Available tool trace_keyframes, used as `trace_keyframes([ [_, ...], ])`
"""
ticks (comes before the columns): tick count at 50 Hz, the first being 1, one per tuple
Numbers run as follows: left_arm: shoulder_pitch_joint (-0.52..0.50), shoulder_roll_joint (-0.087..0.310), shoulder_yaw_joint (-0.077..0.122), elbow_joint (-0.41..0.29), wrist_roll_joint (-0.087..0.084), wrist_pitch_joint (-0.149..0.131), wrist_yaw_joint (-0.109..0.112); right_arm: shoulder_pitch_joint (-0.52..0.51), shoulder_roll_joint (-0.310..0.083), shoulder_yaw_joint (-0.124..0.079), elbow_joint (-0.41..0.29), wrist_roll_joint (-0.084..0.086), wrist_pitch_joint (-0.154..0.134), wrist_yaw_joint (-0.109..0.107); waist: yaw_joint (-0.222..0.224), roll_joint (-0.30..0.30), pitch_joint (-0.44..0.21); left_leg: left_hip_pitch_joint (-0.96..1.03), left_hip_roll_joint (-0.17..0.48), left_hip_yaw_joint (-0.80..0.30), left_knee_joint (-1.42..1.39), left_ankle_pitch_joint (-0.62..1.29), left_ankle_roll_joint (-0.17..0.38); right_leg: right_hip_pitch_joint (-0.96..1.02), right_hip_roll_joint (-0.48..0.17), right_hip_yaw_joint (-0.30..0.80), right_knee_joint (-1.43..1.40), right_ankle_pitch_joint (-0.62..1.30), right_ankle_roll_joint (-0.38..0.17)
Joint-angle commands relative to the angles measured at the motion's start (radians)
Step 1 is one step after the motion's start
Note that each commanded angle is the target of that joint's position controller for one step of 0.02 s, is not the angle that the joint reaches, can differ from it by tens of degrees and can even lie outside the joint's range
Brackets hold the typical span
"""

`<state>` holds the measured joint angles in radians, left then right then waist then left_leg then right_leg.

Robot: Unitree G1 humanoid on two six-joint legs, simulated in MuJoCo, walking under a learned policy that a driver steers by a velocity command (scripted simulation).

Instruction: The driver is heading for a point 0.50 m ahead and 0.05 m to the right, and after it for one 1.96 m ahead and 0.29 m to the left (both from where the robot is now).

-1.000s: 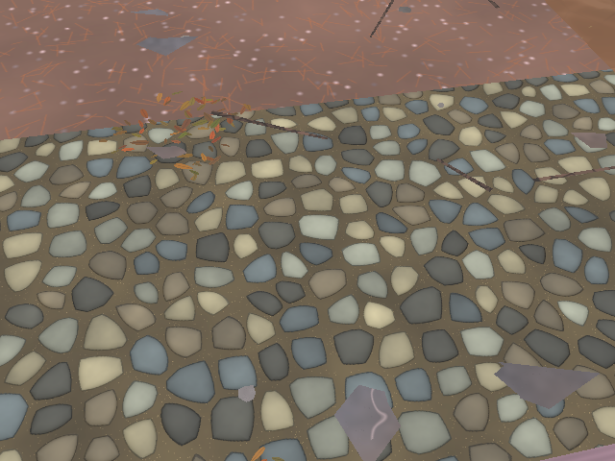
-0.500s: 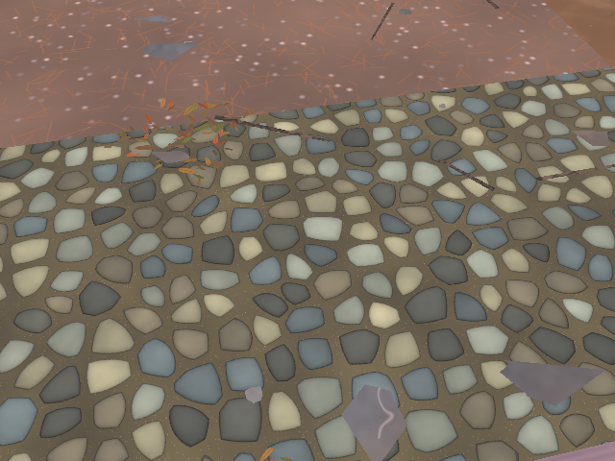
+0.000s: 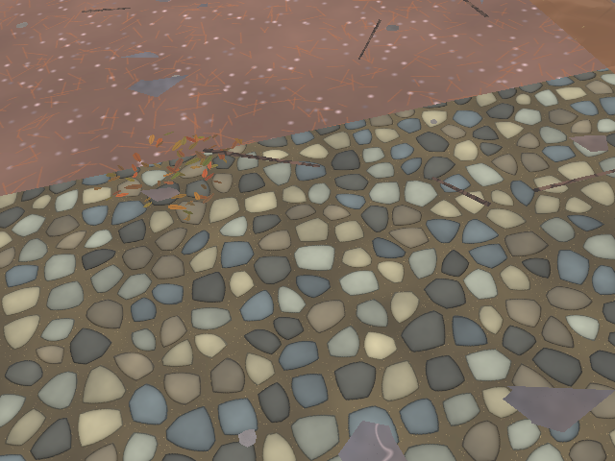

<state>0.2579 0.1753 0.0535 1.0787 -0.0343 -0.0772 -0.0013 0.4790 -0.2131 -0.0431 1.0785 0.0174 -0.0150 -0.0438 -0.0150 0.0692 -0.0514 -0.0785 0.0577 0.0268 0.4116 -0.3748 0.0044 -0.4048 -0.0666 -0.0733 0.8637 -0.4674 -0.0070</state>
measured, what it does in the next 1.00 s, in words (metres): climbs: right foot, then left foot 0.06 m higher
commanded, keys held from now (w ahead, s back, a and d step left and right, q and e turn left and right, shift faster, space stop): w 0.54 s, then no key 0.34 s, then q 0.12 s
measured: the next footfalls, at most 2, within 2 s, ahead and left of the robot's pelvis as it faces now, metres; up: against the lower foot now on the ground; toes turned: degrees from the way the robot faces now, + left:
right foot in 0.04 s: +0.00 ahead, -0.14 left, +0.00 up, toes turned -4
left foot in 0.42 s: +0.37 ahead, +0.06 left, +0.06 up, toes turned +4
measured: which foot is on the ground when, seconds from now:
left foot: down 0.00-0.02, up 0.04-0.40, down 0.42-0.92, up 0.94-1.00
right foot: up 0.00-0.02, down 0.04-0.44, up 0.46-0.88, down 0.90-1.00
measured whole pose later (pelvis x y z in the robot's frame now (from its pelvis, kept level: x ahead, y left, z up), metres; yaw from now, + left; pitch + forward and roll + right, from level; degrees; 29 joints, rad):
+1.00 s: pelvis +0.42 -0.05 +0.06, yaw +2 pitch +2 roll +1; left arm 0.10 0.21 0.04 0.89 0.02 -0.05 0.03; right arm 0.24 -0.24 -0.03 1.00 0.01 -0.05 -0.02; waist -0.04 0.01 0.03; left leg -0.31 -0.03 0.01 0.87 -0.56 0.01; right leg -0.42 -0.02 -0.06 0.49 -0.11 -0.04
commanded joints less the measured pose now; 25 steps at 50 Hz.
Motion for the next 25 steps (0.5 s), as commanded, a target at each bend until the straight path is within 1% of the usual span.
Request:
trace_keyframes([
  [1,0.252,0.132,0.058,0.049,-0.001,-0.021,-0.005,-0.128,-0.151,-0.014,-0.094,0.007,-0.017,0.007,0.188,-0.074,0.109,-0.198,0.032,-0.010,0.337,0.551,0.107,0.321,0.112,-0.093,-0.508,0.284,-0.008],
  [2,0.418,0.168,0.060,0.087,0.011,-0.009,-0.001,-0.172,-0.154,-0.014,-0.127,-0.002,-0.040,0.020,0.217,-0.223,0.024,-0.457,0.011,0.001,0.715,0.311,0.067,0.595,-0.065,0.166,-0.565,0.440,-0.041],
  [3,0.412,0.181,0.026,0.068,0.033,0.008,0.002,-0.079,0.038,0.024,-0.112,-0.040,-0.080,0.048,0.096,-0.502,-0.039,-0.777,-0.084,-0.078,1.073,-0.237,0.059,0.769,-0.225,0.367,-0.309,1.275,-0.058],
  [4,0.530,0.203,0.035,0.076,0.050,-0.005,-0.004,0.001,0.034,0.018,-0.084,0.040,-0.111,0.058,0.149,-0.468,-0.175,-0.819,-0.148,-0.224,1.258,-0.181,0.074,0.738,-0.402,0.732,-0.510,0.999,-0.290],
  [5,0.466,0.164,0.017,0.099,0.039,-0.008,-0.003,-0.160,-0.006,0.013,-0.148,0.086,-0.105,0.059,0.107,-0.265,0.049,-1.078,-0.074,-0.176,1.432,-0.173,0.079,0.701,-0.433,0.651,-0.573,0.701,-0.313],
  [6,0.382,0.091,-0.009,0.087,0.040,-0.002,-0.007,-0.336,0.011,0.024,-0.209,0.080,-0.095,0.059,0.122,-0.182,0.168,-1.220,-0.037,-0.135,1.522,-0.147,0.097,0.615,-0.384,0.515,-0.578,0.535,-0.261],
  [7,0.311,0.052,-0.032,0.068,0.047,0.004,-0.017,-0.366,0.043,0.033,-0.224,0.057,-0.080,0.055,0.095,-0.143,0.201,-1.251,-0.010,-0.085,1.604,-0.128,0.097,0.528,-0.305,0.405,-0.571,0.496,-0.219],
  [8,0.269,0.022,-0.047,0.062,0.052,0.016,-0.020,-0.333,0.058,0.042,-0.238,0.038,-0.067,0.063,0.045,-0.131,0.213,-1.246,0.006,-0.077,1.634,-0.090,0.103,0.429,-0.260,0.322,-0.566,0.494,-0.188],
  [9,0.240,-0.014,-0.062,0.058,0.051,0.027,-0.019,-0.341,0.076,0.057,-0.270,0.028,-0.057,0.077,0.015,-0.128,0.225,-1.196,0.020,-0.038,1.597,-0.055,0.108,0.293,-0.205,0.237,-0.602,0.406,-0.154],
  [10,0.214,-0.017,-0.072,0.050,0.053,0.031,-0.012,-0.346,0.085,0.070,-0.300,0.025,-0.052,0.086,-0.007,-0.126,0.249,-1.133,0.029,-0.013,1.506,-0.018,0.103,0.167,-0.159,0.176,-0.657,0.326,-0.140],
  [11,0.170,0.015,-0.073,0.027,0.054,0.029,0.000,-0.364,0.075,0.082,-0.334,0.009,-0.053,0.090,-0.030,-0.112,0.264,-1.021,0.047,0.019,1.309,0.058,0.080,0.034,-0.110,0.111,-0.720,0.320,-0.138],
  [12,0.150,0.039,-0.071,0.009,0.057,0.018,0.014,-0.392,0.038,0.080,-0.361,-0.004,-0.056,0.084,-0.035,-0.106,0.248,-0.880,0.050,0.045,1.132,0.147,0.053,-0.053,-0.087,0.074,-0.777,0.360,-0.140],
  [13,0.145,0.061,-0.068,-0.004,0.055,0.002,0.026,-0.402,0.010,0.073,-0.372,-0.009,-0.064,0.074,-0.044,-0.095,0.209,-0.695,0.054,0.057,0.960,0.250,0.039,-0.104,-0.086,0.045,-0.832,0.444,-0.138],
  [14,0.198,0.100,-0.057,0.004,0.039,-0.011,0.034,-0.453,0.005,0.073,-0.392,-0.014,-0.068,0.065,-0.024,-0.096,0.170,-0.579,0.032,0.096,0.826,0.304,0.040,-0.061,-0.096,0.038,-0.877,0.564,-0.142],
  [15,0.236,0.152,-0.046,0.009,0.025,-0.019,0.037,-0.500,-0.005,0.069,-0.411,-0.011,-0.072,0.058,-0.014,-0.114,0.148,-0.529,0.005,0.120,0.705,0.300,0.053,0.053,-0.109,0.034,-0.866,0.774,-0.147],
  [16,0.284,0.178,-0.040,0.020,0.021,-0.019,0.039,-0.532,-0.020,0.061,-0.428,-0.004,-0.077,0.058,-0.016,-0.147,0.121,-0.546,-0.035,0.151,0.625,0.241,0.077,0.223,-0.123,0.026,-0.804,1.058,-0.141],
  [17,0.320,0.186,-0.037,0.029,0.027,-0.012,0.043,-0.544,-0.028,0.053,-0.443,0.000,-0.082,0.069,-0.035,-0.209,0.093,-0.571,-0.070,0.172,0.560,0.162,0.103,0.388,-0.154,0.033,-0.719,1.336,-0.134],
  [18,0.347,0.181,-0.035,0.038,0.039,0.004,0.046,-0.520,-0.043,0.040,-0.447,0.006,-0.080,0.079,-0.065,-0.265,0.052,-0.568,-0.099,0.181,0.516,0.116,0.126,0.524,-0.189,0.045,-0.624,1.546,-0.123],
  [19,0.344,0.184,-0.030,0.041,0.052,0.022,0.045,-0.432,-0.074,0.023,-0.429,0.017,-0.073,0.084,-0.117,-0.318,-0.005,-0.501,-0.117,0.162,0.466,0.075,0.157,0.610,-0.211,0.050,-0.491,1.676,-0.113],
  [20,0.292,0.190,-0.023,0.029,0.049,0.033,0.041,-0.290,-0.114,0.002,-0.384,0.025,-0.067,0.089,-0.195,-0.327,-0.066,-0.344,-0.124,0.124,0.339,0.137,0.189,0.616,-0.195,0.031,-0.313,1.711,-0.103],
  [21,0.263,0.168,-0.025,-0.006,0.043,0.029,0.036,-0.134,-0.177,-0.020,-0.323,0.014,-0.054,0.090,-0.240,-0.269,-0.169,-0.040,-0.034,-0.070,0.307,0.154,0.230,0.417,-0.159,0.065,-0.071,1.462,-0.096],
  [22,0.345,-0.007,-0.057,-0.040,0.044,0.000,0.012,-0.025,-0.263,-0.049,-0.263,-0.019,-0.053,0.088,-0.161,0.149,-0.323,0.313,0.253,-0.656,0.077,-0.012,0.420,-0.012,0.107,0.100,0.389,0.555,-0.042],
  [23,0.301,0.037,-0.038,-0.034,0.051,-0.050,-0.021,-0.008,-0.190,-0.027,-0.225,-0.033,-0.053,0.071,-0.160,0.158,-0.352,0.300,0.314,-0.962,-0.164,0.031,0.407,-0.128,0.172,0.302,0.668,0.093,-0.064],
  [24,0.211,0.077,-0.016,-0.093,0.006,-0.063,-0.035,-0.135,-0.121,-0.005,-0.226,-0.029,-0.066,0.074,-0.084,0.110,-0.136,0.126,0.312,-0.799,-0.156,0.008,0.345,-0.258,0.131,0.300,0.762,0.099,-0.082],
  [25,0.113,0.071,-0.021,-0.141,0.000,-0.055,-0.031,-0.206,-0.053,0.012,-0.211,-0.016,-0.079,0.088,-0.050,-0.019,-0.017,-0.037,0.280,-0.603,-0.146,0.044,0.281,-0.274,0.068,0.224,0.776,0.133,-0.103],
])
